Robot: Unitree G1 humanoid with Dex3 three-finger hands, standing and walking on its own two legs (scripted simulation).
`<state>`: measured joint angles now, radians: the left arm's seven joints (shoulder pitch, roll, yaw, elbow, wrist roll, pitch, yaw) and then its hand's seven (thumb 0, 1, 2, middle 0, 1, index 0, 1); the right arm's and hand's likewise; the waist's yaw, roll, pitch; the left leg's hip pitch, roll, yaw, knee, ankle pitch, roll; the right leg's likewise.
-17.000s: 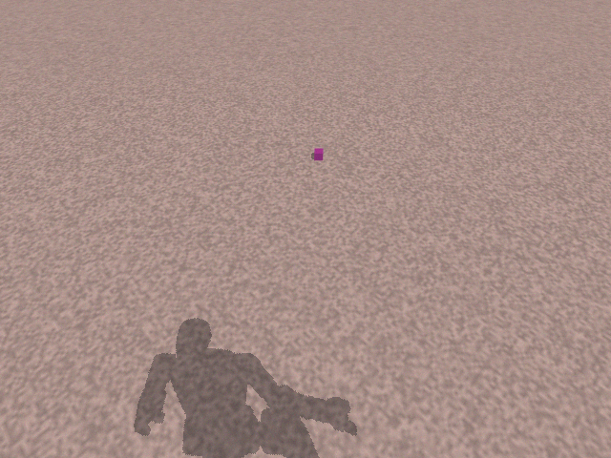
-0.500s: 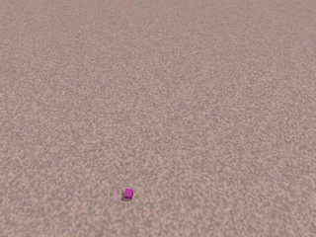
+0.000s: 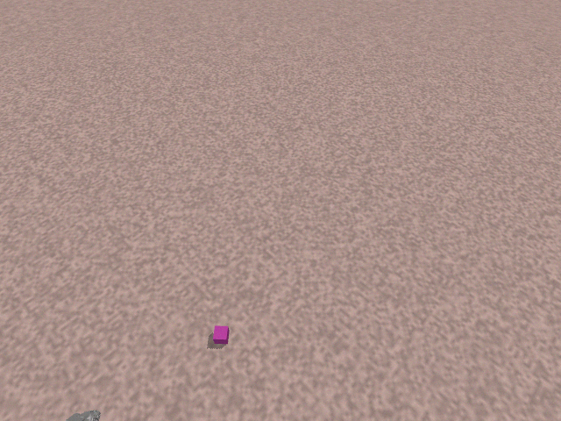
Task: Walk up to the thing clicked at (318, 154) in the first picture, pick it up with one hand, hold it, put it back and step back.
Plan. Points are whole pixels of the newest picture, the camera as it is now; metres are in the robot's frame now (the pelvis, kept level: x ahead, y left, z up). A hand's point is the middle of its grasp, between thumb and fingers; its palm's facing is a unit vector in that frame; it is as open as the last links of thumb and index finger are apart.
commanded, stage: walk up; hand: left
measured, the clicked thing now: (221, 334) +0.50 +0.20 -0.74
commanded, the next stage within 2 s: none
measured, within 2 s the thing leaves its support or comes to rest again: neither
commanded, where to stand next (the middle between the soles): +0.12 -0.04 m, yaw -2 degrees
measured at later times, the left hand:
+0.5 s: hand out of the picture +0.08 +0.25 -0.15, palm faces -0.07 -0.94 -0.34, open 7.4 cm
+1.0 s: hand out of the picture +0.07 +0.25 -0.14, palm faces -0.09 -0.89 -0.44, open 7.3 cm
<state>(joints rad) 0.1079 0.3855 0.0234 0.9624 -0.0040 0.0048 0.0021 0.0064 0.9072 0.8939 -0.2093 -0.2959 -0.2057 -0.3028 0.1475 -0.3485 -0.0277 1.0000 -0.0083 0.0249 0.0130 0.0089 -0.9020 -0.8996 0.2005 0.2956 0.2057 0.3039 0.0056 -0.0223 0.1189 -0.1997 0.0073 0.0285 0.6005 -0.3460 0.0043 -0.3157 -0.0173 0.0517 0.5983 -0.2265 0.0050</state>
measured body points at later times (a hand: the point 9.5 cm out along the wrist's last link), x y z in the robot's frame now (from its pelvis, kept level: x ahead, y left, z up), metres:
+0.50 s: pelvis -0.01 +0.00 +0.01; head +0.03 +0.00 +0.46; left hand +0.09 +0.30 -0.12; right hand +0.06 -0.31 -0.12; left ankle -0.01 +0.12 -0.73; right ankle +0.06 -0.14 -0.73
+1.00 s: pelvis -0.04 -0.01 +0.00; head +0.03 -0.05 +0.44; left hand +0.07 +0.30 -0.11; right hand +0.08 -0.33 -0.14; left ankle -0.08 +0.14 -0.65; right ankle +0.06 -0.13 -0.73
